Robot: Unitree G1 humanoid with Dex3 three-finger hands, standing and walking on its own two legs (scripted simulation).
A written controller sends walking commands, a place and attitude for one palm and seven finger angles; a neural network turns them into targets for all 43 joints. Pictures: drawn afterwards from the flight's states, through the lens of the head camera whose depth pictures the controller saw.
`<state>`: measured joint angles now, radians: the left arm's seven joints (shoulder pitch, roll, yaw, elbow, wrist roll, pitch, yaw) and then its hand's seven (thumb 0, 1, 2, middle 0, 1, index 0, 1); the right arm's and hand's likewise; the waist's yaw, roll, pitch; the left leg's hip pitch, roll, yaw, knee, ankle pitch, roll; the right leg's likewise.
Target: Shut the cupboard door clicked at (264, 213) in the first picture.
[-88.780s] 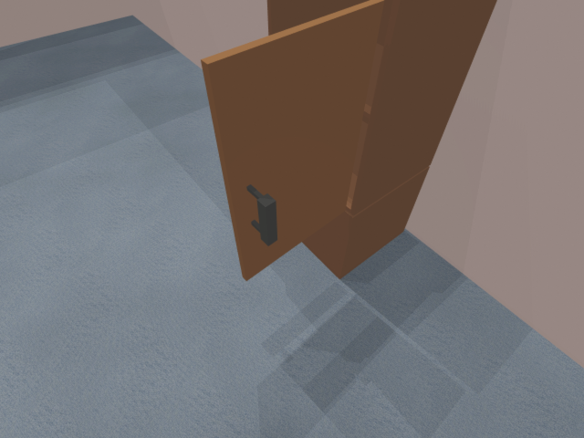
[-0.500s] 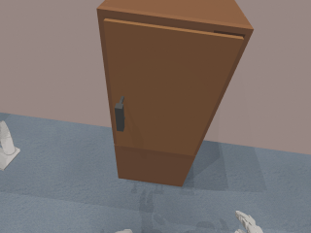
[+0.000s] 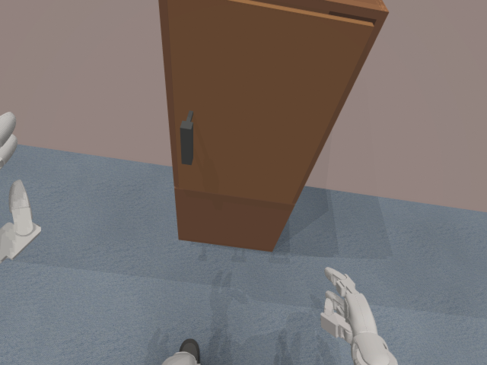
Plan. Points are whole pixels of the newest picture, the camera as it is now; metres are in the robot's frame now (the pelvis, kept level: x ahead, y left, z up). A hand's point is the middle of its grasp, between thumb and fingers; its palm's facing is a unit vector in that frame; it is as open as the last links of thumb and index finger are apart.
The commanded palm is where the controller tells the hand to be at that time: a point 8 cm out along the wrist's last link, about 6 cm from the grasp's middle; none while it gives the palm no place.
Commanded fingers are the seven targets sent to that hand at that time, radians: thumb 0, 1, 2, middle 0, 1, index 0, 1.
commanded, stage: stop stepping back and stand still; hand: left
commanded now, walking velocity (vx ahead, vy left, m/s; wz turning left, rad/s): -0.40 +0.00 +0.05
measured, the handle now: (188, 137) +0.63 +0.18 -0.07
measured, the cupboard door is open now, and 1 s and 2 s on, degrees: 0 0 0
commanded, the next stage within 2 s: let the arm hang, fingers relaxed in 1.34 s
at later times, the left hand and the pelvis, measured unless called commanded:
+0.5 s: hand out of the picture +0.12 +0.26 +0.18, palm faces +0.41 -0.81 -0.42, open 7.4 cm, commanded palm +0.05 +0.30 +0.18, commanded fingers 0.00 0.90 0.90 -0.20 -0.30 -0.20 -0.30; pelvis -0.08 +0.00 +0.01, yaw +1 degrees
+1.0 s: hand out of the picture +0.14 +0.31 +0.17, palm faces +0.47 -0.78 -0.41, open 7.4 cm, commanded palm +0.08 +0.34 +0.18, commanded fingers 0.00 0.90 0.90 -0.20 -0.30 -0.20 -0.30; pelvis -0.06 +0.04 +0.00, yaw +1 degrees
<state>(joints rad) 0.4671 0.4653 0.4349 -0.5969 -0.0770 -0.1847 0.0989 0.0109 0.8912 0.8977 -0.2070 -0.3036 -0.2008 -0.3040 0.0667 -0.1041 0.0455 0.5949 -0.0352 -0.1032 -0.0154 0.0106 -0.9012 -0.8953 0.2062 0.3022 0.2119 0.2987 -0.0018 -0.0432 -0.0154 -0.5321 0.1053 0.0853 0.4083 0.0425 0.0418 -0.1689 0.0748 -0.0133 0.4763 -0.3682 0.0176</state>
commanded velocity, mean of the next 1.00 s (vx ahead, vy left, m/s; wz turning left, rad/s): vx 0.13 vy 0.00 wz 0.00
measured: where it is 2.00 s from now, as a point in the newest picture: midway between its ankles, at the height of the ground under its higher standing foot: outside the picture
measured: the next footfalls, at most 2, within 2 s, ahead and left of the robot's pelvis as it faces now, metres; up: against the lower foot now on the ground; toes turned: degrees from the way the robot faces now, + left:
right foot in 0.02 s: -0.07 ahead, -0.09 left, +0.00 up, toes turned +0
left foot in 0.24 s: +0.03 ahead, +0.16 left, +0.00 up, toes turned +5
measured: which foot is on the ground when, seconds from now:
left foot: down 0.00-0.06, up 0.08-0.22, down 0.24-1.00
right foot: up 0.00-0.00, down 0.02-1.00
